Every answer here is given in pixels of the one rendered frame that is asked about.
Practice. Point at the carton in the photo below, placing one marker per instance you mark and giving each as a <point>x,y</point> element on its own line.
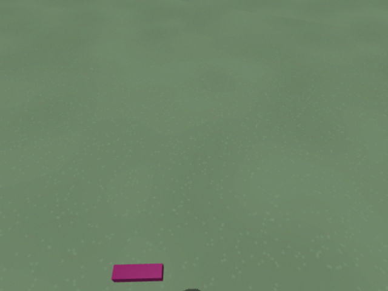
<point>137,272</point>

